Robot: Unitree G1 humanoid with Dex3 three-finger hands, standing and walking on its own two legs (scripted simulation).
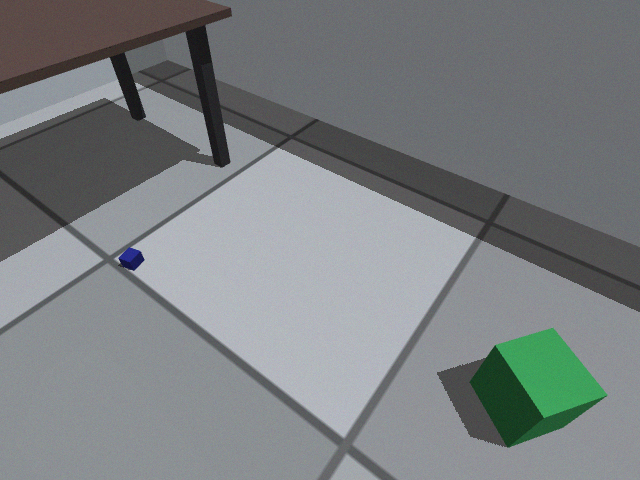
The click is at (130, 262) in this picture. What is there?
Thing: small box
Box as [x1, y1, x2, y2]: [118, 247, 144, 270]
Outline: 129,247 118,258 123,266 134,270 144,259 140,251
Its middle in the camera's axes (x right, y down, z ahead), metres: -0.78 +0.07 +1.60
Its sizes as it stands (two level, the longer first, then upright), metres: 0.065 0.057 0.054
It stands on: the floor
